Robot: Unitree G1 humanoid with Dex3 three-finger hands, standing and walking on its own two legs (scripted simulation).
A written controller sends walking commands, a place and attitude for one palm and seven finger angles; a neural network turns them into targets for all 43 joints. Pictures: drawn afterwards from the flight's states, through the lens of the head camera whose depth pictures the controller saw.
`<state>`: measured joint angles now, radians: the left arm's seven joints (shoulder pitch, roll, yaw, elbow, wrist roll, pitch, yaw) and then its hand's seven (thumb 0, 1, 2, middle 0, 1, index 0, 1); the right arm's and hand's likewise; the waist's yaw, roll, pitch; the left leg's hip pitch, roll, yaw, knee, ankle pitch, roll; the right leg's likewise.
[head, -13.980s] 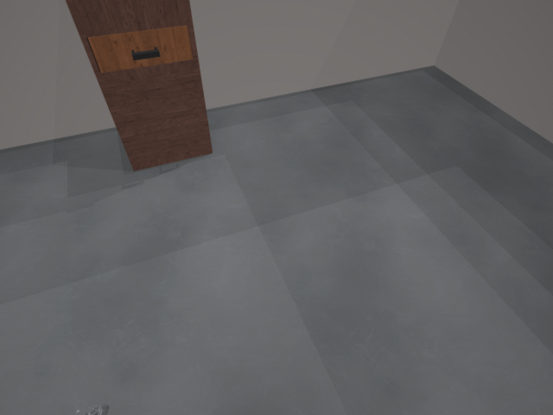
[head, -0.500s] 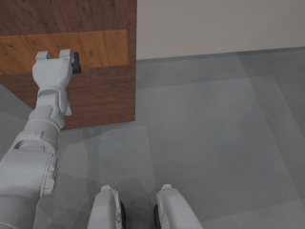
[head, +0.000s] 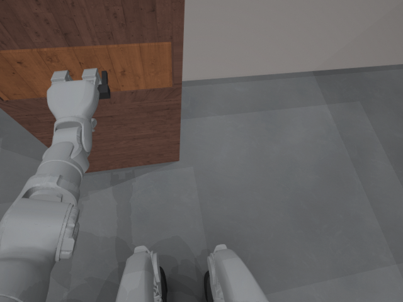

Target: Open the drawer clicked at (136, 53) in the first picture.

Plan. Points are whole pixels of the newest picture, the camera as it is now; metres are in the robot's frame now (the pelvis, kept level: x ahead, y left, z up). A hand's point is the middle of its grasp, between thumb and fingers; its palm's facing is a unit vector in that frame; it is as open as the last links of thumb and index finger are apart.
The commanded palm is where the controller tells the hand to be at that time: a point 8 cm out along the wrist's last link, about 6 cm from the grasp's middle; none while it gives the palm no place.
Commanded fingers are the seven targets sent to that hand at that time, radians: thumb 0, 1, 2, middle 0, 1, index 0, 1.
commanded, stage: close the thumb around the handle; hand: left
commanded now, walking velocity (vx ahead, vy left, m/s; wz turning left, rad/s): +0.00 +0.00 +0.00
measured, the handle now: (82, 85) +0.57 +0.21 -0.02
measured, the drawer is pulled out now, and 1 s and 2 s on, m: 0.00 0.04 0.16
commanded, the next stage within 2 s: pull the drawer open in 0.28 s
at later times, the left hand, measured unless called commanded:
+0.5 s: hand (85, 113) +0.51 +0.20 -0.04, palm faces -0.04 -0.03 -1.00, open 5.7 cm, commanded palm +0.49 +0.19 +0.01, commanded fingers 0.00 0.90 0.90 -0.40 -1.35 -0.40 -1.35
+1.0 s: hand (85, 130) +0.47 +0.20 -0.04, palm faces -0.05 -0.06 -1.00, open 5.8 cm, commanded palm +0.43 +0.19 +0.01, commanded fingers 0.00 0.90 0.90 -0.40 -1.35 -0.40 -1.35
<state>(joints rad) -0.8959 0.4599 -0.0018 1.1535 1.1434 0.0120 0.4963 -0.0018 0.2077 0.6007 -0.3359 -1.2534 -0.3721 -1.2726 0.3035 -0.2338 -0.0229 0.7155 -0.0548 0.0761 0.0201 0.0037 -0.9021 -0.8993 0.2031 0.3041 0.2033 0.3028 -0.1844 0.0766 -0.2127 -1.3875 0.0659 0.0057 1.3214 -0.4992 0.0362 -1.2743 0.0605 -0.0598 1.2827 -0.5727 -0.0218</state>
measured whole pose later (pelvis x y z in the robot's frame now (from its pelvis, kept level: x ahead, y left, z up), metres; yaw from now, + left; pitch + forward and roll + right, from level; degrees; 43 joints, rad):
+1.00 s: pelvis +0.04 +0.00 +0.03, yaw +0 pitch +30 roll -2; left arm -0.61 0.34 -0.04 0.95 1.13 0.02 0.56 0.00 0.74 0.76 -0.29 -1.36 -0.36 -1.31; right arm 0.27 -0.23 -0.06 0.71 -0.06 0.11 0.03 0.00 -0.90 -0.90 0.20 0.30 0.20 0.30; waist -0.10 0.05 -0.22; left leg -1.21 0.06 0.04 1.20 -0.52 0.03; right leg -1.11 0.06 -0.02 1.18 -0.59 -0.02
